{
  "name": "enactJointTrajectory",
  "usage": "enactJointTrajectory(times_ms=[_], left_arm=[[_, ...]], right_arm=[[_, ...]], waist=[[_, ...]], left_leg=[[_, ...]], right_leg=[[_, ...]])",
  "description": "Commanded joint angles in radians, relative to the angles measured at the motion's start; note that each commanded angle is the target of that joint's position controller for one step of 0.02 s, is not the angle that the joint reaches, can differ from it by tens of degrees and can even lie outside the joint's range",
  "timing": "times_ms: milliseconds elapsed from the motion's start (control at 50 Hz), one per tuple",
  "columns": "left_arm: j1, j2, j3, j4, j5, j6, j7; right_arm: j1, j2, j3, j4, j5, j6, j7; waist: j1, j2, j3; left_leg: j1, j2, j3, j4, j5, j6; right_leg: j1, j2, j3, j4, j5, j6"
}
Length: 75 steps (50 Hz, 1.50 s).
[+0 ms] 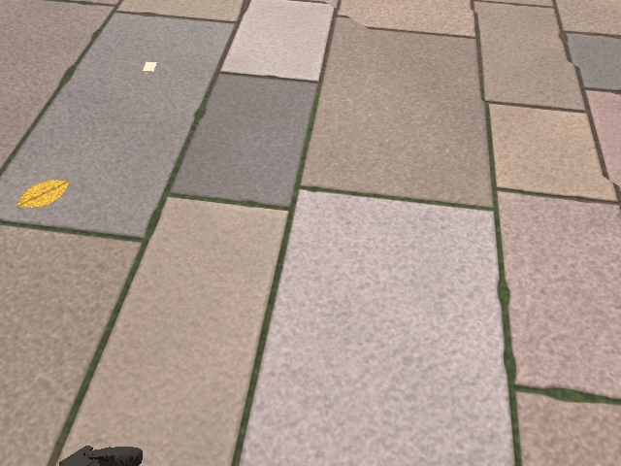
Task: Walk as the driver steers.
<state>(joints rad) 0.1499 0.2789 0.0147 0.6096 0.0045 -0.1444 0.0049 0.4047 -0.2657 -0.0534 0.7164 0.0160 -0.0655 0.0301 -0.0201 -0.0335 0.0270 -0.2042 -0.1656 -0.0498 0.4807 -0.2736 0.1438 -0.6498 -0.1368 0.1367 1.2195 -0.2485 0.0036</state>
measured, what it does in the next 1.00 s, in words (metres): walks ahead, turning right: right foot, then left foot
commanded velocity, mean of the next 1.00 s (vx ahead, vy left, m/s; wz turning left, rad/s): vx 0.61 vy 0.00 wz -0.55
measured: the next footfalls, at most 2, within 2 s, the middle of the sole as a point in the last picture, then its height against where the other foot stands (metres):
right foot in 0.26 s outside the picture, level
left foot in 0.68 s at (322, 309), level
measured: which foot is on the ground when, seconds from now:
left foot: down 0.00-0.28, up 0.30-0.66, down 0.68-1.00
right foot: up 0.00-0.24, down 0.26-0.66, up 0.68-1.00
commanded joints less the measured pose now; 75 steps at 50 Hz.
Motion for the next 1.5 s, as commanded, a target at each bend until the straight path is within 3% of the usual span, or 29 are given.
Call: enactJointTrajectory(times_ms=[20, 80, 160, 200, 240, 260, 280, 300, 320, 360, 440, 520, 620, 660, 680, 700, 720, 760, 800, 840, 940, 1140, 1160, 1180, 1200, 1220, 1260, 1320, 1500], left_arm=[[-0.013, 0.069, 0.016, -0.055, 0.033, 0.011, -0.002], [-0.157, 0.017, -0.005, -0.079, 0.014, -0.008, -0.017], [-0.247, 0.083, 0.02, -0.107, -0.038, -0.018, -0.034], [-0.149, 0.129, 0.047, -0.088, -0.047, -0.014, -0.044], [0.154, 0.198, 0.083, -0.027, -0.066, 0.012, -0.04], [0.403, 0.217, 0.09, 0.032, -0.059, 0.031, -0.033], [0.462, 0.273, 0.1, 0.064, -0.023, 0.03, -0.036], [0.474, 0.187, 0.089, 0.084, -0.017, 0.026, -0.043], [0.391, 0.134, 0.079, 0.06, -0.004, 0.029, -0.033], [0.301, 0.114, 0.07, 0.045, 0.0, 0.03, -0.051], [0.205, 0.105, 0.061, 0.034, -0.028, 0.031, -0.037], [0.25, 0.149, 0.082, 0.082, -0.035, 0.067, 0.005], [0.288, 0.125, 0.095, 0.118, -0.048, 0.111, 0.034], [0.198, 0.126, 0.101, 0.073, -0.043, 0.123, 0.043], [0.225, 0.042, 0.076, 0.043, -0.017, 0.131, 0.04], [0.465, -0.047, 0.045, 0.044, -0.012, 0.137, 0.031], [0.575, 0.087, 0.056, 0.069, -0.023, 0.148, 0.015], [0.326, 0.185, 0.083, 0.026, -0.04, 0.172, 0.025], [0.22, 0.185, 0.093, -0.015, -0.032, 0.202, 0.035], [0.204, 0.095, 0.074, -0.041, -0.024, 0.197, 0.036], [0.139, 0.105, 0.072, -0.066, -0.023, 0.191, 0.023], [0.052, 0.16, 0.107, -0.104, -0.025, 0.228, -0.019], [0.124, 0.208, 0.129, -0.083, -0.021, 0.228, -0.007], [0.179, 0.36, 0.167, -0.091, -0.021, 0.223, 0.015], [0.145, 0.363, 0.157, -0.126, 0.015, 0.19, 0.01], [0.122, 0.318, 0.148, -0.125, 0.021, 0.162, 0.0], [0.086, 0.245, 0.131, -0.115, -0.029, 0.146, 0.008], [0.074, 0.224, 0.11, -0.126, -0.029, 0.139, 0.015], [0.158, 0.196, 0.082, -0.075, -0.021, 0.098, -0.001]], right_arm=[[-0.098, -0.094, -0.015, -0.066, 0.003, -0.028, -0.032], [-0.015, -0.113, -0.016, -0.018, 0.01, -0.034, -0.039], [0.026, -0.163, -0.026, 0.034, 0.008, -0.042, -0.033], [0.0, -0.183, -0.027, 0.044, -0.03, -0.029, -0.036], [-0.079, -0.213, -0.034, 0.031, -0.079, -0.007, -0.037], [-0.165, -0.21, -0.029, 0.004, -0.08, -0.001, -0.042], [0.01, -0.053, 0.006, -0.027, -0.057, -0.018, -0.029], [0.022, -0.066, 0.031, -0.02, -0.01, -0.055, -0.008], [-0.1, -0.131, 0.019, -0.058, 0.024, -0.082, 0.002], [-0.278, -0.113, 0.03, -0.106, -0.011, -0.11, 0.001], [-0.252, -0.109, 0.023, -0.116, -0.042, -0.09, -0.021], [-0.435, -0.035, 0.044, -0.198, -0.07, -0.089, -0.019], [-0.484, -0.108, -0.008, -0.244, -0.018, -0.074, -0.032], [-0.298, -0.136, -0.028, -0.201, -0.026, -0.078, -0.044], [-0.119, -0.159, -0.029, -0.162, -0.037, -0.072, -0.049], [-0.104, -0.162, -0.011, -0.181, -0.075, -0.056, -0.044], [-0.112, -0.142, -0.016, -0.183, -0.052, -0.032, -0.033], [-0.288, -0.072, -0.006, -0.209, -0.03, 0.001, -0.056], [-0.358, -0.074, 0.004, -0.194, -0.042, 0.019, -0.065], [-0.349, -0.099, -0.013, -0.139, -0.046, 0.011, -0.061], [-0.344, -0.16, -0.041, -0.076, -0.038, 0.019, -0.058], [-0.32, -0.22, -0.073, -0.016, 0.008, 0.053, -0.022], [-0.269, -0.183, -0.067, 0.008, 0.007, 0.059, -0.018], [-0.243, -0.139, -0.054, -0.024, -0.031, 0.062, -0.016], [-0.364, -0.14, -0.05, -0.083, -0.052, 0.056, -0.029], [-0.41, -0.171, -0.06, -0.09, -0.032, 0.055, -0.037], [-0.352, -0.178, -0.065, -0.062, -0.023, 0.045, -0.044], [-0.369, -0.176, -0.07, -0.057, -0.009, 0.014, -0.016], [-0.409, -0.112, -0.02, -0.055, 0.011, -0.03, 0.019]], waist=[[0.045, 0.053, 0.088], [-0.053, 0.089, 0.08], [-0.093, 0.13, 0.099], [-0.022, 0.153, 0.011], [0.152, 0.212, -0.159], [0.279, 0.14, -0.246], [0.143, -0.268, -0.37], [0.14, -0.349, -0.405], [0.146, -0.214, -0.245], [0.088, 0.102, -0.064], [-0.023, 0.054, 0.049], [0.047, 0.003, 0.043], [0.054, -0.078, -0.033], [-0.05, -0.073, -0.161], [-0.081, 0.024, -0.343], [0.034, 0.312, -0.493], [0.043, 0.317, -0.589], [0.022, 0.12, -0.346], [0.046, 0.069, -0.14], [0.057, 0.102, -0.08], [0.047, 0.105, -0.169], [0.039, 0.126, -0.115], [0.057, 0.045, -0.11], [0.026, -0.291, -0.09], [0.066, -0.262, -0.14], [0.073, -0.143, -0.14], [0.023, -0.052, -0.157], [0.021, -0.107, -0.13], [0.095, -0.165, -0.029]], left_leg=[[-0.214, 0.168, -0.172, -0.278, 0.219, 0.145], [-0.236, 0.157, -0.12, -0.311, 0.167, 0.106], [0.143, 0.287, -0.128, -0.309, 0.328, 0.076], [0.319, 0.327, -0.092, -0.187, 0.802, 0.04], [0.363, 0.335, -0.035, 0.162, 1.308, 0.015], [0.163, 0.304, 0.013, 0.506, 1.235, -0.016], [-0.317, 0.115, -0.01, 1.004, 0.323, -0.112], [-0.501, 0.051, -0.095, 1.063, -0.146, -0.095], [-0.6, 0.119, -0.138, 1.048, -0.093, -0.057], [-0.531, 0.168, -0.109, 0.861, -0.032, -0.031], [-0.448, 0.215, -0.08, 0.614, -0.006, -0.118], [-0.189, 0.082, 0.046, 0.168, 0.365, -0.171], [-0.047, 0.036, -0.058, -0.067, 0.473, -0.169], [0.141, 0.097, -0.063, -0.141, 0.581, -0.149], [0.422, 0.322, -0.209, 0.006, 0.821, -0.078], [0.652, 0.628, -0.552, 0.096, 1.287, 0.092], [0.645, 0.722, -0.669, 0.112, 1.117, 0.193], [0.351, 0.553, -0.501, -0.086, 0.312, 0.146], [0.023, 0.433, -0.282, -0.167, 0.312, 0.086], [-0.077, 0.382, -0.128, -0.201, 0.44, 0.079], [0.029, 0.477, -0.048, -0.233, 0.47, 0.131], [0.053, 0.477, 0.187, -0.082, 0.166, -0.027], [-0.032, 0.419, 0.234, 0.062, 0.089, -0.095], [-0.36, 0.272, 0.321, 0.413, -0.291, -0.209], [-0.529, 0.176, 0.092, 0.61, -0.372, -0.232], [-0.557, 0.18, 0.009, 0.682, -0.302, -0.209], [-0.547, 0.212, -0.041, 0.621, -0.131, -0.174], [-0.474, 0.171, -0.03, 0.479, -0.004, -0.173], [-0.287, 0.194, 0.048, 0.163, 0.067, -0.155]], right_leg=[[0.025, 0.006, -0.126, -0.207, 0.199, 0.046], [0.193, 0.073, -0.188, -0.544, 0.513, 0.04], [0.057, 0.087, -0.169, -0.758, 0.504, -0.033], [0.102, 0.149, -0.209, -0.72, 0.36, -0.085], [0.347, 0.208, -0.239, -0.619, 0.219, -0.136], [0.652, 0.157, -0.17, -0.603, 0.224, -0.16], [1.059, -0.047, 0.351, -0.649, -0.185, -0.357], [1.145, -0.122, 0.763, -0.931, -0.453, -0.39], [1.053, -0.125, 0.716, -0.963, -0.489, -0.34], [0.722, -0.048, 0.533, -0.996, -0.223, -0.304], [0.454, 0.052, 0.338, -1.026, 0.236, -0.316], [0.195, 0.193, 0.149, -0.948, 0.557, -0.19], [0.349, 0.198, 0.303, -0.754, 0.353, -0.079], [0.408, 0.242, 0.269, -0.473, 0.418, -0.017], [0.301, 0.275, 0.184, -0.153, 0.009, 0.02], [0.081, 0.367, 0.142, 0.161, -0.633, 0.046], [0.04, 0.249, 0.136, 0.36, -0.564, 0.081], [-0.077, 0.128, 0.0, 0.326, -0.253, 0.097], [0.018, 0.087, -0.039, 0.233, -0.181, 0.101], [0.069, 0.073, -0.078, 0.068, -0.172, 0.091], [0.076, 0.013, -0.082, -0.121, -0.041, 0.075], [0.364, 0.094, -0.228, -0.665, 0.02, -0.048], [0.482, 0.088, -0.149, -0.768, 0.139, -0.096], [0.662, -0.16, 0.239, -0.813, 0.575, -0.228], [0.625, -0.212, 0.442, -0.86, 0.471, -0.363], [0.615, -0.184, 0.365, -0.886, 0.412, -0.341], [0.594, -0.109, 0.294, -0.9, 0.072, -0.25], [0.513, -0.061, 0.342, -0.991, -0.363, -0.242], [0.414, -0.074, 0.258, -0.972, -0.305, -0.222]])
Velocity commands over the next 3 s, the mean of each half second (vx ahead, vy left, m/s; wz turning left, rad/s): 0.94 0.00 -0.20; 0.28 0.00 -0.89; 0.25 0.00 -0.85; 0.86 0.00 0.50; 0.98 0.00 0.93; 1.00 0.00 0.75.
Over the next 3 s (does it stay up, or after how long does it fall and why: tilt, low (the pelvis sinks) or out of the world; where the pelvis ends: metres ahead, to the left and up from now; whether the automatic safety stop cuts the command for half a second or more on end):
stays up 1.82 -0.65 -0.06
